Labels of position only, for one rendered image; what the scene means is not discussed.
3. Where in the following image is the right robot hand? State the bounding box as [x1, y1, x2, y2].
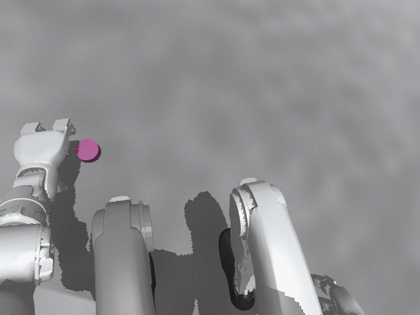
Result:
[311, 274, 365, 315]

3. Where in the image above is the left robot hand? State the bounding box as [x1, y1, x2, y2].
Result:
[14, 118, 76, 193]

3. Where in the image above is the tin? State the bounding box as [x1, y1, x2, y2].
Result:
[75, 139, 101, 163]

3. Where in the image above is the right robot foot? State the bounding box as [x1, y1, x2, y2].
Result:
[219, 228, 255, 310]

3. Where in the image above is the left robot arm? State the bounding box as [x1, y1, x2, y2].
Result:
[0, 163, 59, 315]

